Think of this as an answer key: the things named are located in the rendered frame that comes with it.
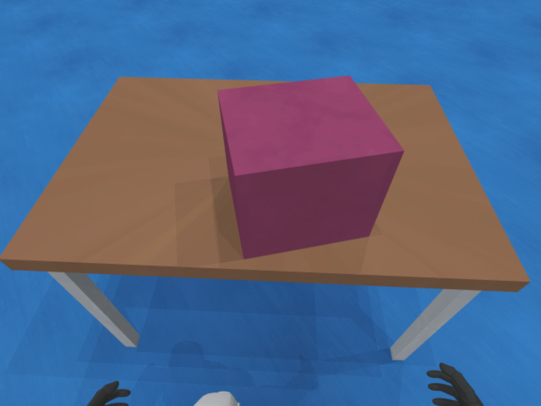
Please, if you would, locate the carton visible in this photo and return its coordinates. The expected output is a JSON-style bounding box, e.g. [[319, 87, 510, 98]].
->
[[217, 75, 404, 260]]

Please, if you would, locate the right robot hand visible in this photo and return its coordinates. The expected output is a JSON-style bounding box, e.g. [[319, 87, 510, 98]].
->
[[427, 363, 484, 406]]

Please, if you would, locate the left robot hand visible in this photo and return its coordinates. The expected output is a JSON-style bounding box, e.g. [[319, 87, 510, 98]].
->
[[87, 381, 131, 406]]

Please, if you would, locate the table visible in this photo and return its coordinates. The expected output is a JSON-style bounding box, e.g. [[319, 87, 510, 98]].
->
[[0, 77, 530, 360]]

